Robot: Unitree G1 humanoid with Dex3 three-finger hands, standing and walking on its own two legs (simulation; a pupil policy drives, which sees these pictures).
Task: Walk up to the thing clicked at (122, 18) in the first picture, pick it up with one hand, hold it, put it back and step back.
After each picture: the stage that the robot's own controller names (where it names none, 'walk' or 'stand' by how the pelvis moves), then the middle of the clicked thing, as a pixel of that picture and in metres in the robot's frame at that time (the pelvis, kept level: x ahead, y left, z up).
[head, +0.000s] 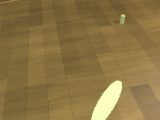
stand; (122, 19) +1.97 -0.60 -0.72
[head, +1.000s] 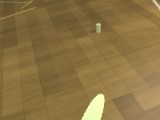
walk; (98, 28) +1.91 -0.08 -0.70
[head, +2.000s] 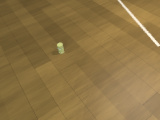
walk; (60, 48) +1.30 +0.33 -0.72
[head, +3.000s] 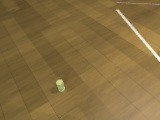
walk; (60, 85) +0.87 +0.29 -0.72
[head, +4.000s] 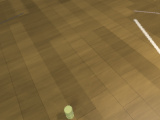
walk; (69, 112) +0.59 +0.21 -0.72
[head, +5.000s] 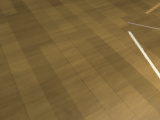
stand; out of the picture +0.43 +0.14 -0.70
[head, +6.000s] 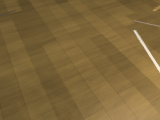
stand; out of the picture +0.41 +0.16 -0.72
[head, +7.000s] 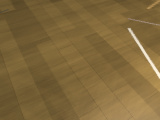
stand; out of the picture +0.40 +0.20 -0.71
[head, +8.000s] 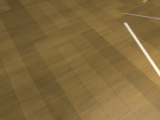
stand; out of the picture +0.41 +0.22 -0.72
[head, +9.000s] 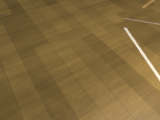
stand; out of the picture +0.41 +0.21 -0.73
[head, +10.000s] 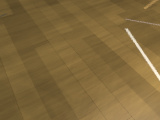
stand; out of the picture +0.40 +0.21 -0.73
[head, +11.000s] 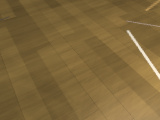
stand; out of the picture +0.40 +0.21 -0.73
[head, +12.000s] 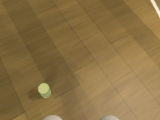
go down; (44, 90) +0.45 +0.20 -0.52
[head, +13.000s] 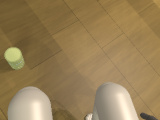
go down; (15, 59) +0.48 +0.26 -0.31
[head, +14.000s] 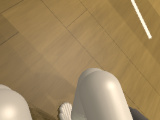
close in; out of the picture +0.46 +0.30 -0.23
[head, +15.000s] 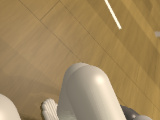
close; out of the picture +0.45 +0.32 -0.22
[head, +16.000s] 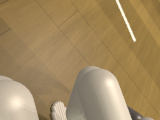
lift; out of the picture +0.39 +0.29 -0.21
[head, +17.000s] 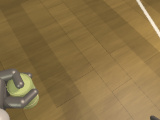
lift; (24, 92) +0.33 +0.19 +0.00
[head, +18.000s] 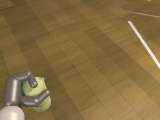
hold; (38, 94) +0.33 +0.16 +0.02
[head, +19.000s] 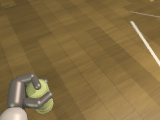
hold; (40, 97) +0.33 +0.16 +0.00
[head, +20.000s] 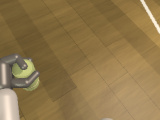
crouch; (27, 75) +0.40 +0.19 -0.07
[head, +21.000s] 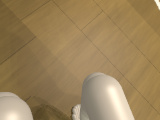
lower; out of the picture +0.48 +0.30 -0.14
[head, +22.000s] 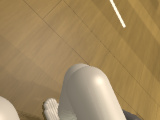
lower; out of the picture +0.43 +0.32 -0.23
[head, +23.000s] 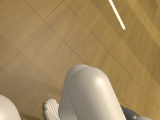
lower; out of the picture +0.43 +0.32 -0.23
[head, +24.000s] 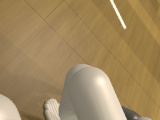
lower; out of the picture +0.43 +0.32 -0.23
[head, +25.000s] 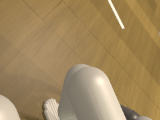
lower; out of the picture +0.43 +0.32 -0.23
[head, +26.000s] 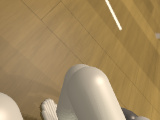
open; out of the picture +0.43 +0.30 -0.23
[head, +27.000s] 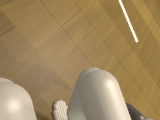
stand; out of the picture +0.43 +0.29 -0.24
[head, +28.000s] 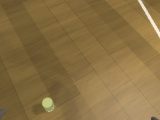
stand; (48, 104) +0.42 +0.19 -0.57
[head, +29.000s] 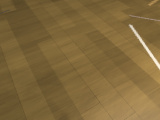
stand; out of the picture +0.40 +0.18 -0.66
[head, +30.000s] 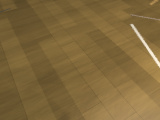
stand; out of the picture +0.40 +0.18 -0.67
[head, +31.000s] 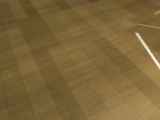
stand; out of the picture +0.43 +0.17 -0.72
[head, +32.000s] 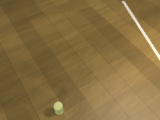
walk; (58, 108) +0.47 +0.15 -0.71
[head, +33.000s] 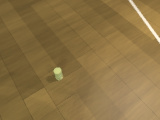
walk; (58, 73) +0.75 +0.23 -0.69
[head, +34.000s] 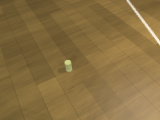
stand; (68, 66) +1.02 +0.19 -0.70
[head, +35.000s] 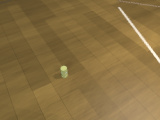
stand; (64, 71) +1.02 +0.20 -0.72
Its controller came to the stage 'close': yes
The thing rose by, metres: 0.70
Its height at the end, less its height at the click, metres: +0.00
